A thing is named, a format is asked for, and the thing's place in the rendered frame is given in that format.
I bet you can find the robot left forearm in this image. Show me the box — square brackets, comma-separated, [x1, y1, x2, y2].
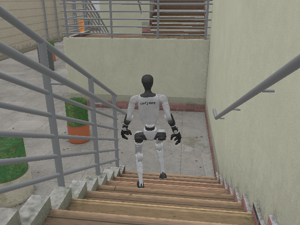
[122, 114, 131, 131]

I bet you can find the left robot thigh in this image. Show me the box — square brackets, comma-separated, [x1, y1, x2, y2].
[134, 131, 144, 162]

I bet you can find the robot right upper arm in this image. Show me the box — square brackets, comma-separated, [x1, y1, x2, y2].
[158, 94, 172, 121]

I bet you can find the robot right forearm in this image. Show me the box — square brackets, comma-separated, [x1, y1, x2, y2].
[168, 114, 179, 134]

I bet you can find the robot right hand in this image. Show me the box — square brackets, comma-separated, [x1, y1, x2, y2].
[171, 132, 181, 145]

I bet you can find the humanoid robot head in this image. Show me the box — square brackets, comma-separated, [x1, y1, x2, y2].
[140, 75, 156, 98]

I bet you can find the robot left hand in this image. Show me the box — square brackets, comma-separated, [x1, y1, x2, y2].
[121, 129, 132, 139]

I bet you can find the robot left upper arm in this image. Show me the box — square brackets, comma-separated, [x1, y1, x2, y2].
[126, 95, 139, 121]

